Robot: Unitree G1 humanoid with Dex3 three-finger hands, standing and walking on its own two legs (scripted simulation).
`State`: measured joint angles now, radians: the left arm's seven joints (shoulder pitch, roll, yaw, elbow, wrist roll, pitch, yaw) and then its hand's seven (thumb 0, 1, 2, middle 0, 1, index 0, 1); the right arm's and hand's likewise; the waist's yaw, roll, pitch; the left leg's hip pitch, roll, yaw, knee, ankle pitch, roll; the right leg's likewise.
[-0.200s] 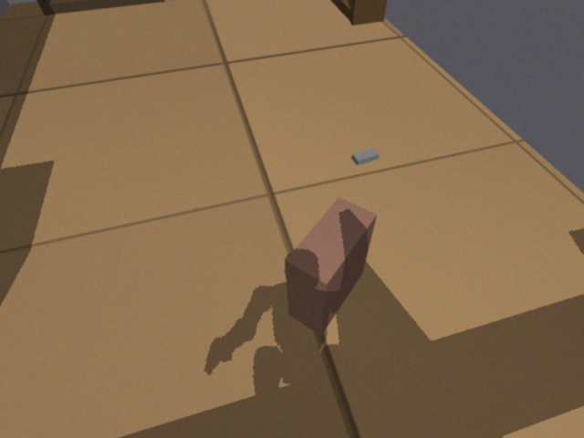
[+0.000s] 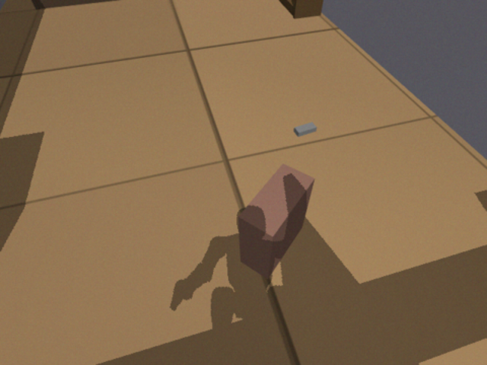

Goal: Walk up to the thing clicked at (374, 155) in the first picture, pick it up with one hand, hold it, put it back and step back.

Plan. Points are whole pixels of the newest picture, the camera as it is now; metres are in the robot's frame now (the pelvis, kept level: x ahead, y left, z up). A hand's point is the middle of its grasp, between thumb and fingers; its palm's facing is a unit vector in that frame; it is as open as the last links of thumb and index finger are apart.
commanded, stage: stand
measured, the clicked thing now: (305, 129) +1.53 -0.37 -0.77
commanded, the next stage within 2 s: walk up in 0.92 s
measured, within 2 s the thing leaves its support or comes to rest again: neither
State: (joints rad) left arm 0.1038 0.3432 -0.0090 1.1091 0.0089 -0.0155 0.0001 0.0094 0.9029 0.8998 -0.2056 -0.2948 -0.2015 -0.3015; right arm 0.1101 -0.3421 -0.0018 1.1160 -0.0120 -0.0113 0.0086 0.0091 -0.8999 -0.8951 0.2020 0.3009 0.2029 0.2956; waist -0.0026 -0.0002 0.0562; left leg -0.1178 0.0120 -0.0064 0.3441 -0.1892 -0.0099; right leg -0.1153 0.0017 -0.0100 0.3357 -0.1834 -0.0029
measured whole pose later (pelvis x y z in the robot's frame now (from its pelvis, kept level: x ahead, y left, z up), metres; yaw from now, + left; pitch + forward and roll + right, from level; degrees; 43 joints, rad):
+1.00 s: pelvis +0.00 +0.01 -0.01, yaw -5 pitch -2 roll -1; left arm 0.18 0.34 0.01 1.02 0.03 0.00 0.00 0.01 0.90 0.90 -0.21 -0.29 -0.20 -0.30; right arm 0.06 -0.38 -0.05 1.04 -0.02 0.01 0.03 0.01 -0.90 -0.89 0.20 0.30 0.21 0.30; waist 0.02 0.03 0.08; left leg -0.17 0.01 0.01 0.49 -0.31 0.00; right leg -0.18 0.03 0.07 0.42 -0.21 0.00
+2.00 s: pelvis +0.03 +0.05 -0.04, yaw -54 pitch -2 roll -1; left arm 0.27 0.39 0.04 0.66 0.02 0.04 -0.01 0.01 0.90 0.90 -0.21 -0.30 -0.21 -0.30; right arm 0.28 -0.40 -0.07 0.75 -0.01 -0.01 0.00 0.01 -0.90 -0.90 0.20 0.30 0.20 0.30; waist -0.01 0.00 0.11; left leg -0.41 0.03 -0.01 0.72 -0.28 0.02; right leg -0.28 0.11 0.17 0.73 -0.41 -0.01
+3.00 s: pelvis +0.00 +0.06 -0.04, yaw -76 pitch -3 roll +0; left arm 0.20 0.40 0.01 0.87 0.01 -0.04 0.02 0.01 0.90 0.90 -0.21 -0.30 -0.20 -0.30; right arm 0.20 -0.39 -0.03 0.88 -0.01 0.01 0.01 0.01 -0.90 -0.89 0.20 0.30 0.20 0.30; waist -0.03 0.00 0.09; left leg -0.31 0.08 0.04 0.77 -0.41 -0.02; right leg -0.34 0.04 0.07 0.75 -0.36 0.00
